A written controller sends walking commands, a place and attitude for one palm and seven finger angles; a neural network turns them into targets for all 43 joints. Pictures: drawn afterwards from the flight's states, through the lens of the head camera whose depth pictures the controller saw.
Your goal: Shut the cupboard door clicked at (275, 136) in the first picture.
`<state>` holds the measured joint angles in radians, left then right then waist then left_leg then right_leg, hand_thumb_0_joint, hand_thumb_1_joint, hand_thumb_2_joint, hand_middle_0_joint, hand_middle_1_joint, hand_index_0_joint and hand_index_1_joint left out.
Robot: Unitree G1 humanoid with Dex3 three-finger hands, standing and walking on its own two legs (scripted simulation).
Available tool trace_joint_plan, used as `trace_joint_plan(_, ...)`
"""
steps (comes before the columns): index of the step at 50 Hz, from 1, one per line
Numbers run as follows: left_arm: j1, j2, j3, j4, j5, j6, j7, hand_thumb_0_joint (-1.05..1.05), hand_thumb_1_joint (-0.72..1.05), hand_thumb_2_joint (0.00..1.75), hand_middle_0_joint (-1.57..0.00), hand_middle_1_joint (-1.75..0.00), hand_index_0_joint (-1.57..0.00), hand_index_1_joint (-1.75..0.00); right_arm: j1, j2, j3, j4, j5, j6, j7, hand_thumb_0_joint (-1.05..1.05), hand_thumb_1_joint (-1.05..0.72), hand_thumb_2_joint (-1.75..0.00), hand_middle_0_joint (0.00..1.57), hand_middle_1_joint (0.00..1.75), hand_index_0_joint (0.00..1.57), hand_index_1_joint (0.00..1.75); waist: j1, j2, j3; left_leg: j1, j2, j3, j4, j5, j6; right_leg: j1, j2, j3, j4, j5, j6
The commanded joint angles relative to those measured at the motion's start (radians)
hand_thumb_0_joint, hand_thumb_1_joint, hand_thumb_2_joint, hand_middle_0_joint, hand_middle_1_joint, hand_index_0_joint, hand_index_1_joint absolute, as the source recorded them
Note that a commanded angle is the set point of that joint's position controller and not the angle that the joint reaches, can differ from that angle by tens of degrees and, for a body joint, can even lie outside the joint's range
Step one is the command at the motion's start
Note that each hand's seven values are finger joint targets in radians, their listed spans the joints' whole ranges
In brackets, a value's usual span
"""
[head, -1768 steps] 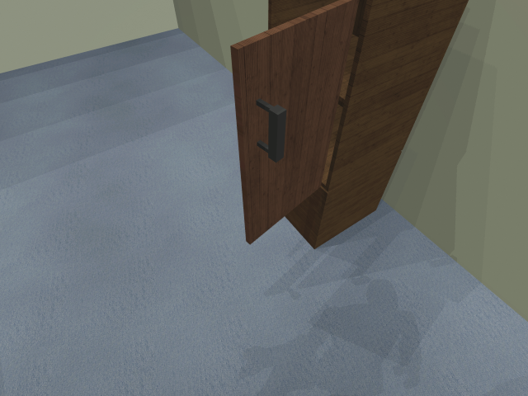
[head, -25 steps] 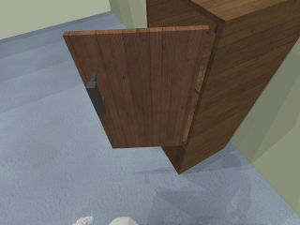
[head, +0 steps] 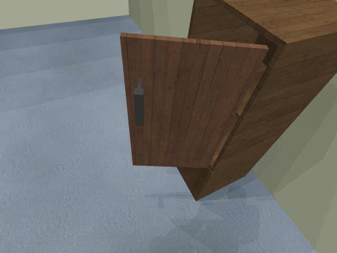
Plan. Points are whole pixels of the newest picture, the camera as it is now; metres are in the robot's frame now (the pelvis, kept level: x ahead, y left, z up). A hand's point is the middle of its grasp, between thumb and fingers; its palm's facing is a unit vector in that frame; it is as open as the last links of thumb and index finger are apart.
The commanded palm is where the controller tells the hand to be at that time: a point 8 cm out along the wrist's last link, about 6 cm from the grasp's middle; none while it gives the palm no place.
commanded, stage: come to a stop and stand still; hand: left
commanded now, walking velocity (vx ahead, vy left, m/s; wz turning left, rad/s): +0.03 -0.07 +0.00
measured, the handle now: (140, 102) +0.47 +0.12 +0.07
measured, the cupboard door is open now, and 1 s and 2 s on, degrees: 64 64 64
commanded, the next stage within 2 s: look again from close up in 1.28 s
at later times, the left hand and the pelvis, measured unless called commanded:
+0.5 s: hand out of the picture -0.01 +0.11 -0.18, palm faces +0.01 -0.98 -0.18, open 7.3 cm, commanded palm none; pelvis -0.01 -0.06 -0.01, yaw +1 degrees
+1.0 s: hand out of the picture -0.01 +0.09 -0.19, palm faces +0.06 -0.99 -0.15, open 7.3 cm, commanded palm none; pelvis +0.02 -0.06 -0.01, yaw +1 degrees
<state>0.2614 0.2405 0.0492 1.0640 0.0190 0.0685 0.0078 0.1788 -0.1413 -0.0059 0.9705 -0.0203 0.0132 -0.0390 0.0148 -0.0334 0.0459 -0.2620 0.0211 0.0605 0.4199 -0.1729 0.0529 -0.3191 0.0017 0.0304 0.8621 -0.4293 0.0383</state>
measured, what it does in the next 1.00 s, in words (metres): steps on the spot: right foot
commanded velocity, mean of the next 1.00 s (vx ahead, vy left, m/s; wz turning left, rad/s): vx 0.00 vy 0.00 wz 0.00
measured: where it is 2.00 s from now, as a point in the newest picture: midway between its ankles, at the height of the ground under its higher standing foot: outside the picture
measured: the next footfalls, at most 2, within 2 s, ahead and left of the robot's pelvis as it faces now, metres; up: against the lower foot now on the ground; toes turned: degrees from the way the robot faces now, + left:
right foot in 0.18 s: -0.02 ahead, -0.16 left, +0.00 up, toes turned +0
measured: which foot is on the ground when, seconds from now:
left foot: down 0.00-1.00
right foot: up 0.00-0.16, down 0.18-1.00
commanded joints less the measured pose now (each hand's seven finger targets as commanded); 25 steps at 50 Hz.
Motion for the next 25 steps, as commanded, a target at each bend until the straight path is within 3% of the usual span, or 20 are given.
trace_joint_plan(1, -0.044, 0.021, 0.001, -0.071, 0.000, -0.022, -0.002, 0.00, 0.90, 0.90, -0.20, -0.30, -0.20, -0.30, 0.132, -0.231, -0.069, 0.015, -0.006, -0.006, -0.011, 0.00, -0.90, -0.90, 0.20, 0.30, 0.20, 0.30, -0.072, 0.168, -0.097, 0.195, 0.287, -0.293, -0.165, 0.095, 0.102, -0.060, -0.025, -0.012, -0.121, -0.039, -0.008)
trace_joint_plan(4, 0.008, 0.001, -0.004, -0.037, -0.004, -0.027, 0.001, 0.00, 0.90, 0.90, -0.20, -0.30, -0.20, -0.30, 0.106, -0.219, -0.067, 0.035, -0.004, -0.006, -0.005, 0.00, -0.90, -0.90, 0.20, 0.30, 0.20, 0.30, -0.041, 0.177, -0.090, 0.108, 0.239, -0.262, -0.169, 0.002, 0.078, 0.071, -0.006, -0.044, -0.291, 0.032, -0.025)
trace_joint_plan(6, 0.070, 0.002, -0.005, -0.002, -0.003, -0.035, 0.007, 0.00, 0.90, 0.90, -0.20, -0.30, -0.20, -0.30, 0.092, -0.199, -0.064, 0.047, 0.006, -0.004, -0.001, 0.00, -0.90, -0.90, 0.20, 0.30, 0.20, 0.30, -0.013, 0.154, -0.071, 0.002, 0.188, -0.215, -0.155, -0.110, 0.029, 0.211, -0.007, -0.059, -0.478, 0.182, -0.035)
trace_joint_plan(7, 0.078, 0.025, -0.002, 0.004, -0.001, -0.042, 0.013, 0.00, 0.90, 0.90, -0.20, -0.30, -0.20, -0.30, 0.101, -0.163, -0.058, 0.057, 0.010, -0.004, 0.004, 0.00, -0.90, -0.90, 0.20, 0.30, 0.20, 0.30, -0.008, 0.102, -0.044, -0.076, 0.144, -0.191, -0.133, -0.150, -0.004, 0.277, -0.044, -0.006, -0.550, 0.189, -0.052)
trace_joint_plan(8, 0.074, 0.044, -0.003, 0.009, 0.001, -0.050, 0.018, 0.00, 0.90, 0.90, -0.20, -0.30, -0.20, -0.30, 0.099, -0.133, -0.050, 0.057, 0.013, -0.003, 0.009, 0.00, -0.90, -0.90, 0.20, 0.30, 0.20, 0.30, -0.014, 0.049, -0.010, -0.107, 0.083, -0.133, -0.093, -0.186, -0.044, 0.238, -0.127, 0.088, -0.586, 0.103, -0.090)
trace_joint_plan(9, 0.055, 0.074, -0.005, 0.004, -0.001, -0.054, 0.018, 0.00, 0.90, 0.90, -0.20, -0.30, -0.20, -0.30, 0.100, -0.106, -0.040, 0.056, 0.012, -0.001, 0.015, 0.00, -0.90, -0.90, 0.20, 0.30, 0.20, 0.30, -0.026, 0.026, 0.000, -0.042, 0.033, -0.083, -0.047, -0.164, -0.066, 0.130, -0.191, 0.135, -0.630, 0.010, -0.119)
trace_joint_plan(10, 0.023, 0.083, -0.009, 0.005, -0.003, -0.058, 0.017, 0.00, 0.90, 0.90, -0.20, -0.30, -0.20, -0.30, 0.114, -0.090, -0.034, 0.063, 0.008, 0.002, 0.019, 0.00, -0.90, -0.90, 0.20, 0.30, 0.20, 0.30, -0.044, -0.022, -0.004, 0.023, 0.009, -0.056, -0.019, -0.111, -0.073, 0.045, -0.201, 0.149, -0.648, -0.026, -0.127)
trace_joint_plan(11, -0.004, 0.062, -0.013, 0.007, -0.006, -0.072, 0.019, 0.00, 0.90, 0.90, -0.20, -0.30, -0.20, -0.30, 0.126, -0.088, -0.030, 0.082, 0.001, -0.001, 0.018, 0.00, -0.90, -0.90, 0.20, 0.30, 0.20, 0.30, -0.046, -0.127, 0.022, 0.053, 0.020, -0.055, 0.003, -0.040, -0.068, 0.009, -0.178, 0.149, -0.658, 0.020, -0.129)
trace_joint_plan(12, -0.014, 0.048, -0.019, 0.010, -0.007, -0.074, 0.019, 0.00, 0.90, 0.90, -0.20, -0.30, -0.20, -0.30, 0.145, -0.091, -0.029, 0.096, 0.003, -0.002, 0.018, 0.00, -0.90, -0.90, 0.20, 0.30, 0.20, 0.30, -0.051, -0.152, 0.050, 0.077, 0.033, -0.058, -0.003, -0.015, -0.065, -0.015, -0.164, 0.116, -0.660, 0.038, -0.119)
trace_joint_plan(13, -0.020, 0.033, -0.024, 0.014, -0.008, -0.075, 0.020, 0.00, 0.90, 0.90, -0.20, -0.30, -0.20, -0.30, 0.171, -0.097, -0.027, 0.114, 0.003, -0.005, 0.018, 0.00, -0.90, -0.90, 0.20, 0.30, 0.20, 0.30, -0.058, -0.117, 0.054, 0.091, 0.044, -0.064, -0.018, 0.021, -0.064, -0.013, -0.145, 0.100, -0.638, 0.065, -0.110)
trace_joint_plan(16, 0.007, 0.022, -0.027, 0.026, -0.015, -0.071, 0.022, 0.00, 0.90, 0.90, -0.20, -0.30, -0.20, -0.30, 0.190, -0.105, -0.023, 0.142, 0.005, -0.006, 0.014, 0.00, -0.90, -0.90, 0.20, 0.30, 0.20, 0.30, -0.044, -0.018, 0.071, 0.083, 0.064, -0.081, -0.042, 0.022, -0.062, 0.008, -0.112, 0.077, -0.616, 0.059, -0.089)
trace_joint_plan(18, 0.020, 0.016, -0.027, 0.032, -0.014, -0.068, 0.023, 0.00, 0.90, 0.90, -0.20, -0.30, -0.20, -0.30, 0.199, -0.096, -0.020, 0.150, 0.005, -0.004, 0.012, 0.00, -0.90, -0.90, 0.20, 0.30, 0.20, 0.30, -0.040, -0.006, 0.098, 0.055, 0.063, -0.078, -0.051, 0.012, -0.063, 0.020, -0.108, 0.077, -0.618, 0.057, -0.088)
trace_joint_plan(25, 0.064, -0.010, -0.029, 0.048, -0.019, -0.077, 0.027, 0.00, 0.90, 0.90, -0.20, -0.30, -0.20, -0.30, 0.214, -0.082, -0.016, 0.164, 0.007, -0.013, 0.004, 0.00, -0.90, -0.90, 0.20, 0.30, 0.20, 0.30, -0.032, 0.021, 0.037, 0.080, 0.076, -0.080, -0.039, 0.094, -0.062, 0.094, -0.103, 0.067, -0.593, 0.194, -0.089)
